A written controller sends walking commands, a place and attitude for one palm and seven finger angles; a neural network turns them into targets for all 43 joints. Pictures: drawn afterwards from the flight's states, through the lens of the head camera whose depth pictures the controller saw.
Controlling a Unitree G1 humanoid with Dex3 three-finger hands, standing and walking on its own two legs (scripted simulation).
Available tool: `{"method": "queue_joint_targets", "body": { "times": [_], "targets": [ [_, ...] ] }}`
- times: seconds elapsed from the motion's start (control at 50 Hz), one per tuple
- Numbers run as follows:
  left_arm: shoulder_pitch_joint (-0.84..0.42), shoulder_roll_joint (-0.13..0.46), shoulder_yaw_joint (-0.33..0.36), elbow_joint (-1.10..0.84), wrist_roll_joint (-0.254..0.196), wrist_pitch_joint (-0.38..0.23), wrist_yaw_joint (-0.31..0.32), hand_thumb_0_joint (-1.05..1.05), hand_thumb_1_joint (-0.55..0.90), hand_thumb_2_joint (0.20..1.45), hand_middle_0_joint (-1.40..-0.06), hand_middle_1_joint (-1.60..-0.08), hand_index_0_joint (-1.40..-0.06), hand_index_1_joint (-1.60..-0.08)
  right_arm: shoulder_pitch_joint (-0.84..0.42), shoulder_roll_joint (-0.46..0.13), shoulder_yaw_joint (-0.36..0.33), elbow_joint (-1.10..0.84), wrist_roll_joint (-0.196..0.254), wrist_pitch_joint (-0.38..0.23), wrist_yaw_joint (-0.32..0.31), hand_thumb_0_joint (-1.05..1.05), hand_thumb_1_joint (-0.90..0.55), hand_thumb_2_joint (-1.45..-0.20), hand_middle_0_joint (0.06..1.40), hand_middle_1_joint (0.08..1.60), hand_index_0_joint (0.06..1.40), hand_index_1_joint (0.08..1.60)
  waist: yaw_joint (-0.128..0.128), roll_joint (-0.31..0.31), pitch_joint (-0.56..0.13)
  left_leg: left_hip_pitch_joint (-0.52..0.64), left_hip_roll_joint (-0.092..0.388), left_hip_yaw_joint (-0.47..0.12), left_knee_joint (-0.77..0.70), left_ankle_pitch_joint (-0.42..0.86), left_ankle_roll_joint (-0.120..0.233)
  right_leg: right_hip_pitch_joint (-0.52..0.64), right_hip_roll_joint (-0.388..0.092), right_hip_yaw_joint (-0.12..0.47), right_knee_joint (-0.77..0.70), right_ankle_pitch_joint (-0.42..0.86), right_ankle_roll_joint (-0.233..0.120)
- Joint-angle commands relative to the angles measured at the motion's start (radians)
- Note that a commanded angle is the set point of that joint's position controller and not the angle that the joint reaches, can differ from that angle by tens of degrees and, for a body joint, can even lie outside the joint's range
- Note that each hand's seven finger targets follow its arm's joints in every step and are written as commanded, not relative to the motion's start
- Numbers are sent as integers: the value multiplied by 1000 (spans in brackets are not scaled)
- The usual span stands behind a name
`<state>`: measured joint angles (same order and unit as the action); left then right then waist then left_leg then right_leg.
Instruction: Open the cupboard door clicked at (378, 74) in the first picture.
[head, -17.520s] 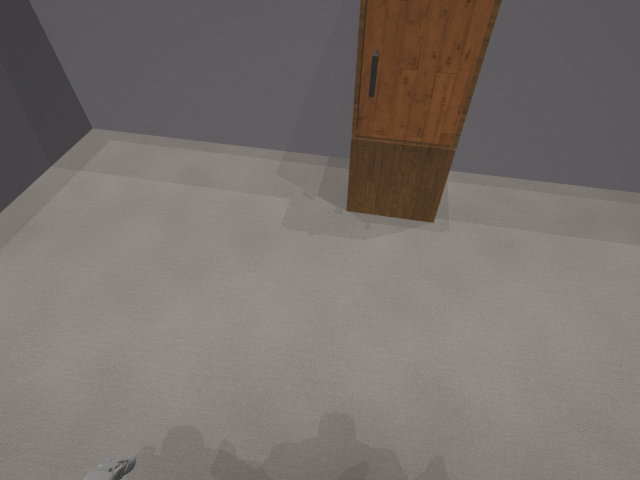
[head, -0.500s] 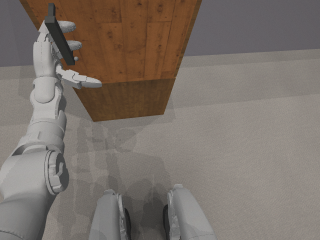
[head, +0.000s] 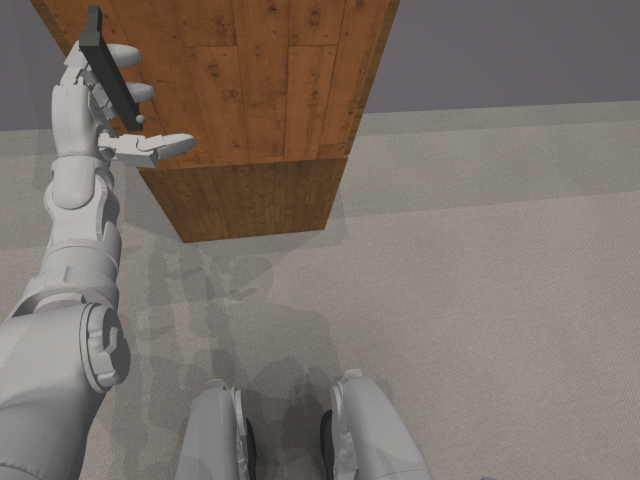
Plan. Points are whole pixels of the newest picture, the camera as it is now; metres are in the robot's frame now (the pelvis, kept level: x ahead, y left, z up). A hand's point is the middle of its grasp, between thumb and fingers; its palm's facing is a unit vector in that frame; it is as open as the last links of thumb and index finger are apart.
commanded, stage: close the thumb around the handle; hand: left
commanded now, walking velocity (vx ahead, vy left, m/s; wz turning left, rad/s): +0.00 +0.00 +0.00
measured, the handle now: (116, 74) +0.58 +0.19 +0.05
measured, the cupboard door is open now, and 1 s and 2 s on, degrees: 0 13 46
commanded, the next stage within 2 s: pull the door open along its arc in 0.42 s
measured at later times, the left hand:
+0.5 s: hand (142, 119) +0.53 +0.16 +0.04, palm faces +0.04 -1.00 -0.01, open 5.5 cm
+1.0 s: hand (157, 176) +0.46 +0.14 +0.04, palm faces +0.00 -1.00 +0.01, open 5.7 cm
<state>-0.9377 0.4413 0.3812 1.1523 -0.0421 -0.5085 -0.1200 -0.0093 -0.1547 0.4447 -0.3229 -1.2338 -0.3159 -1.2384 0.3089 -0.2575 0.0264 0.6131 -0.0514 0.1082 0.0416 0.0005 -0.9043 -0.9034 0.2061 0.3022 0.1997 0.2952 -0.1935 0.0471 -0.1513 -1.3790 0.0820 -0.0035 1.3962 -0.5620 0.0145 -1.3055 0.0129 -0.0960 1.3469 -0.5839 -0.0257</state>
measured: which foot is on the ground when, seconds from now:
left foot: down 0.00-1.00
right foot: down 0.00-1.00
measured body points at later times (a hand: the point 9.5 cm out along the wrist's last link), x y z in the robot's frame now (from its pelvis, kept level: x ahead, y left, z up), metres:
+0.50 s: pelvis +0.00 +0.01 +0.00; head +0.18 +0.03 +0.41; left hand +0.52 +0.22 +0.04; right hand +0.01 -0.25 -0.12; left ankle +0.03 +0.11 -0.59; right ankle +0.02 -0.11 -0.59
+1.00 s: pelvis +0.02 +0.01 +0.03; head +0.17 +0.02 +0.45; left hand +0.45 +0.20 +0.04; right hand +0.08 -0.24 -0.10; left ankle +0.03 +0.11 -0.59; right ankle +0.02 -0.11 -0.59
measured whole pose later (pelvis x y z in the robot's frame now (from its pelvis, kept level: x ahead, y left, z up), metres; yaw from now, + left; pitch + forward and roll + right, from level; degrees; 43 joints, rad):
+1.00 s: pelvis +0.02 +0.01 +0.03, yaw +0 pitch +28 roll -3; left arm -0.50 0.22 0.21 0.75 -0.13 -0.50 -0.07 0.01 0.76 0.76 -0.32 -1.34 -0.34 -1.35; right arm 0.31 -0.24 -0.01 0.57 -0.02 0.14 0.08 0.00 -0.90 -0.90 0.21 0.30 0.20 0.30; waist -0.12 0.04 -0.19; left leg -1.21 0.07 0.05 1.28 -0.57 0.03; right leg -1.16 0.01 -0.05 1.25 -0.58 0.00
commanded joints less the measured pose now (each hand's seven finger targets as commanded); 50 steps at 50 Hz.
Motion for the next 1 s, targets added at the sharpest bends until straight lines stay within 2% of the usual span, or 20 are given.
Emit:
{"method": "queue_joint_targets", "body": {
  "times": [0.0, 0.02, 0.06, 0.1, 0.18, 0.2, 0.24, 0.28, 0.3, 0.4, 0.42, 0.46, 0.48, 0.52, 0.58, 0.72, 0.78, 0.88, 0.96, 0.98],
  "targets": [
    [-382, 195, 6, -193, -15, -62, -5, 0, 340, 660, -360, -1290, -360, -1290, 193, -170, -60, -29, 5, -9, -10, 0, -900, -900, 200, 300, 200, 300, -18, 117, -574, 449, -52, -45, -107, 410, 20, 267, 36, 72, -168, 404, 10],
    [-403, 207, 10, -204, -15, -62, -4, 0, 396, 684, -364, -1296, -364, -1296, 194, -173, -60, -25, 4, -8, -12, 0, -900, -900, 200, 300, 200, 300, -24, 112, -570, 448, -50, -47, -105, 408, 21, 262, 35, 71, -168, 400, 11],
    [-416, 177, -7, -202, -20, -61, -6, 0, 508, 732, -372, -1308, -372, -1308, 198, -172, -61, -25, 4, -11, -11, 0, -900, -900, 200, 300, 200, 300, -33, 118, -559, 462, -50, -52, -105, 406, 22, 234, 36, 69, -169, 387, 10],
    [-416, 203, 8, -187, -18, -53, -6, 0, 620, 780, -380, -1320, -380, -1320, 199, -175, -59, -22, 4, -8, -13, 0, -900, -900, 200, 300, 200, 300, -32, 100, -565, 444, -50, -53, -102, 407, 22, 251, 36, 68, -165, 393, 11],
    [-427, 208, 10, -202, -11, -58, -4, 0, 844, 876, -396, -1344, -396, -1344, 201, -177, -59, -23, 1, -9, -13, 0, -900, -900, 200, 300, 200, 300, -24, 135, -593, 488, -47, -64, -106, 433, 17, 223, 35, 61, -155, 389, 7],
    [-411, 167, -18, -190, -9, -54, -4, 0, 900, 900, -400, -1350, -400, -1350, 199, -171, -60, -25, 2, -9, -9, 0, -900, -900, 200, 300, 200, 300, -25, 141, -583, 494, -50, -63, -107, 432, 16, 211, 35, 58, -157, 383, 6],
    [-417, 175, -9, -198, -11, -53, 0, 0, 900, 900, -400, -1350, -400, -1350, 201, -175, -61, -23, -1, -8, -9, 0, -900, -900, 200, 300, 200, 300, -29, 115, -582, 493, -46, -67, -109, 426, 17, 215, 36, 54, -159, 376, 8],
    [-414, 185, 4, -229, -13, -63, 4, 0, 900, 900, -400, -1350, -400, -1350, 202, -178, -64, -26, -1, -8, -9, 0, -900, -900, 200, 300, 200, 300, -16, 141, -627, 539, -45, -74, -115, 458, 12, 208, 35, 52, -152, 386, 5],
    [-408, 156, -16, -239, -16, -64, 3, 0, 900, 900, -400, -1350, -400, -1350, 199, -173, -64, -28, -1, -8, -7, 0, -900, -900, 200, 300, 200, 300, -15, 158, -628, 558, -46, -74, -119, 471, 10, 201, 34, 48, -154, 391, 4],
    [-406, 153, -6, -193, -14, -58, 28, 0, 900, 900, -400, -1350, -400, -1350, 198, -176, -64, -21, 0, -4, -6, 0, -900, -900, 200, 300, 200, 300, -26, 95, -560, 519, -45, -81, -129, 412, 11, 180, 37, 42, -164, 336, 7],
    [-424, 174, 2, -198, -7, -61, 38, 0, 900, 900, -400, -1350, -400, -1350, 200, -179, -62, -20, -2, -6, -6, 0, -900, -900, 200, 300, 200, 300, -27, 103, -549, 503, -45, -80, -130, 398, 12, 178, 36, 45, -166, 325, 7],
    [-445, 165, -11, -189, 11, -71, 48, 0, 900, 900, -400, -1350, -400, -1350, 207, -177, -62, -16, -4, -8, -5, 0, -900, -900, 200, 300, 200, 300, -33, 114, -536, 519, -43, -89, -135, 393, 11, 149, 37, 40, -159, 307, 3],
    [-451, 146, -29, -184, 17, -74, 49, 0, 900, 900, -400, -1350, -400, -1350, 204, -176, -62, -18, -6, -7, -3, 0, -900, -900, 200, 300, 200, 300, -37, 114, -542, 520, -45, -89, -133, 383, 10, 143, 36, 41, -161, 297, 5],
    [-435, 168, -10, -182, 22, -80, 52, 0, 900, 900, -400, -1350, -400, -1350, 208, -180, -64, -17, -8, -5, -4, 0, -900, -900, 200, 300, 200, 300, -30, 118, -557, 537, -42, -91, -133, 401, 7, 142, 37, 40, -159, 306, 2],
    [-371, 143, -15, -198, 10, -83, 41, 0, 900, 900, -400, -1350, -400, -1350, 203, -177, -65, -29, -6, -1, -1, 0, -900, -900, 200, 300, 200, 300, -8, 134, -595, 568, -44, -88, -139, 438, 4, 163, 35, 39, -154, 335, 0],
    [-164, 84, -31, -253, -35, -65, 17, 0, 900, 900, -400, -1350, -400, -1350, 170, -163, -70, -68, 13, 11, 6, 0, -900, -900, 200, 300, 200, 300, 36, 71, -584, 520, -55, -54, -168, 430, 6, 290, 37, 48, -177, 394, 3],
    [-44, 19, -67, -316, -54, -60, 13, 0, 900, 900, -400, -1350, -400, -1350, 153, -157, -76, -84, 23, 13, 11, 0, -900, -900, 200, 300, 200, 300, 52, 59, -565, 537, -55, -44, -187, 449, 5, 306, 36, 45, -186, 423, 3],
    [210, -98, -140, -530, -87, -60, 26, 0, 900, 900, -400, -1350, -400, -1350, 124, -142, -94, -119, 37, 5, 24, 0, -900, -900, 200, 300, 200, 300, 92, 38, -598, 609, -55, -29, -217, 549, -1, 383, 34, 41, -202, 522, 4],
    [369, -169, -220, -636, -91, -55, 46, 0, 900, 900, -400, -1350, -400, -1350, 93, -135, -98, -139, 45, -2, 30, 0, -900, -900, 200, 300, 200, 300, 98, -8, -491, 587, -57, -18, -239, 515, 0, 402, 32, 40, -220, 520, 5],
    [382, -221, -86, -682, -170, -57, 195, 0, 900, 900, -400, -1350, -400, -1350, 64, -109, -92, -152, 36, -10, 22, 0, -900, -900, 200, 300, 200, 300, 166, 1, -482, 572, -63, -2, -263, 521, -10, 435, 28, 29, -223, 516, 9]
  ]
}}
